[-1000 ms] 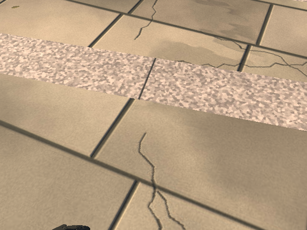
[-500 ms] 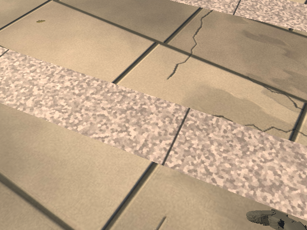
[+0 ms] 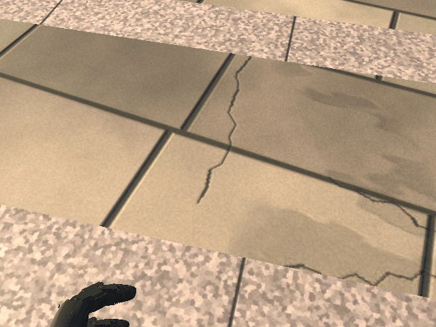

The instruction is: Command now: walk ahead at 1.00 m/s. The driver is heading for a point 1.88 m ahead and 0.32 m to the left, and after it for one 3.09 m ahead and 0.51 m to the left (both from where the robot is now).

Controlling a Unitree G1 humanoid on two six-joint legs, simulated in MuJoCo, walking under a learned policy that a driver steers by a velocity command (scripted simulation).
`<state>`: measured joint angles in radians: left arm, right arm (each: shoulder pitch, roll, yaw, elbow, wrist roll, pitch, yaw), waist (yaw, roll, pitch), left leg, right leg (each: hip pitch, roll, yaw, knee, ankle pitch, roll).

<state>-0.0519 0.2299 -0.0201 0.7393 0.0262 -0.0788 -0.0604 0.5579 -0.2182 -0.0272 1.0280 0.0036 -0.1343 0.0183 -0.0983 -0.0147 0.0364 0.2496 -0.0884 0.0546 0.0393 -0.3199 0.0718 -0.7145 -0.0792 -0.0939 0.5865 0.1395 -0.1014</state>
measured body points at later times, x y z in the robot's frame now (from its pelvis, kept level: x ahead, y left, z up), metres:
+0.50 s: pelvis +0.50 -0.01 -0.01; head +0.53 +0.00 +0.44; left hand +0.39 +0.24 -0.14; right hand +0.76 -0.21 -0.08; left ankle +0.72 +0.10 -0.70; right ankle +0.26 -0.09 -0.72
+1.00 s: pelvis +0.99 -0.01 -0.02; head +1.03 -0.01 +0.43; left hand +1.24 +0.19 -0.09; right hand +0.89 -0.26 -0.15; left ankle +0.73 +0.09 -0.71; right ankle +1.18 -0.09 -0.73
